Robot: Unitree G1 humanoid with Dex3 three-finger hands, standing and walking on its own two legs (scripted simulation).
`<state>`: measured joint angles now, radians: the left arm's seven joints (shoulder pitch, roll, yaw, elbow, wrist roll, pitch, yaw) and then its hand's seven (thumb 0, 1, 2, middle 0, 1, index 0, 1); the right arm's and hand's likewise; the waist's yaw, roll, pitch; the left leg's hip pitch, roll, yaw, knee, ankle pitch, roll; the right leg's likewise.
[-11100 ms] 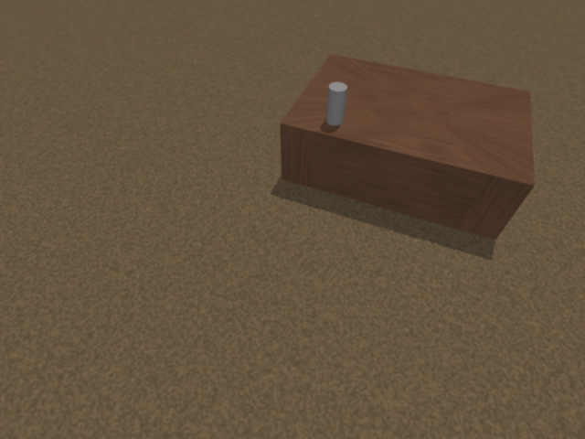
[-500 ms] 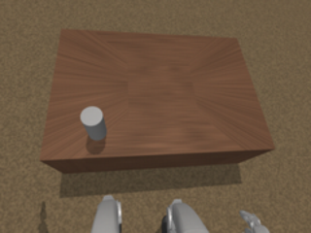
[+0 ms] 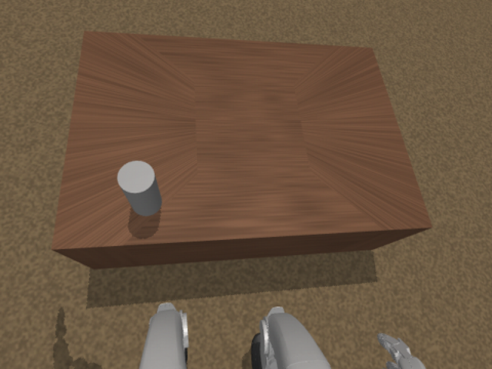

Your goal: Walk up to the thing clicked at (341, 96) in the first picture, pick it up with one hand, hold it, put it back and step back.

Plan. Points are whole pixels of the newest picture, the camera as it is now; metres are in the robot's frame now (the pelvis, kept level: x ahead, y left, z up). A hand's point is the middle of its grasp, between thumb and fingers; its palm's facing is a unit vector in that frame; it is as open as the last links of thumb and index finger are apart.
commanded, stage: go down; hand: left
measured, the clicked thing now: (142, 190) +0.49 +0.18 -0.27
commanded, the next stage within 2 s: approach in 0.32 s
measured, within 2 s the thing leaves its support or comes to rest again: neither
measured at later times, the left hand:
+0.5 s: hand out of the picture +0.43 +0.38 +0.04, palm faces +0.18 -0.98 -0.06, open 17.2 cm
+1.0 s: hand (66, 197) +0.44 +0.31 -0.17, palm faces +0.09 -1.00 +0.03, open 17.6 cm
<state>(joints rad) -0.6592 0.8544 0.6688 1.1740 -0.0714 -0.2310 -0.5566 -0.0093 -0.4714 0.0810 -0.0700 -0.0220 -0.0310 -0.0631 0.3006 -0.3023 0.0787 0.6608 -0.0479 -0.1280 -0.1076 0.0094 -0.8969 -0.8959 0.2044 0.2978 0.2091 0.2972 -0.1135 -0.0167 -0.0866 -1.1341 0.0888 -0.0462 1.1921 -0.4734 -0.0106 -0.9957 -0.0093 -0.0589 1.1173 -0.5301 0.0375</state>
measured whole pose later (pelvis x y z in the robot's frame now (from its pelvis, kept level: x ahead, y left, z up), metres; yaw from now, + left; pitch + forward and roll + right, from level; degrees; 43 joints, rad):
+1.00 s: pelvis -0.04 +0.00 -0.16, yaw -4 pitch +35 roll -7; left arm -0.81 0.74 0.70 1.21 -0.15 -0.56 -0.59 -0.01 -0.57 0.04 -0.05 -0.07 -0.04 -0.08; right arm 0.16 -0.28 0.10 0.67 -0.12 -0.12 -0.02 0.01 -0.92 -0.89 0.20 0.30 0.21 0.30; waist -0.16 -0.03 -0.14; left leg -1.83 0.09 -0.10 1.83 -0.62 -0.01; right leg -1.68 0.00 -0.05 1.79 -0.72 0.04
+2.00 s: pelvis -0.07 -0.02 -0.26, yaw -5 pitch +34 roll -5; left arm -0.84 0.51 0.51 0.98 -0.08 -0.49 -0.20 -0.01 -0.58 0.01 -0.12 -0.05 -0.13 -0.05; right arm 0.12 -0.27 0.05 0.65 -0.09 0.04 0.04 0.01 -0.92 -0.90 0.20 0.30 0.21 0.30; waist -0.13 0.00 -0.12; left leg -2.10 0.10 -0.14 2.13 -0.63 -0.04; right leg -1.98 0.03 -0.05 2.13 -0.75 0.02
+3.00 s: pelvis -0.07 -0.02 -0.27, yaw -6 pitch +34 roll -6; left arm -0.94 0.57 0.50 1.04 -0.06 -0.47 -0.17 0.00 -0.46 1.01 -0.72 -0.98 -0.74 -0.98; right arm 0.16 -0.27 0.07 0.64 -0.08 0.08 0.05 0.01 -0.92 -0.90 0.20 0.30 0.21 0.30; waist -0.15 0.00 -0.10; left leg -2.14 0.10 -0.15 2.16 -0.63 -0.04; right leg -2.01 0.04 -0.05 2.15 -0.74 0.03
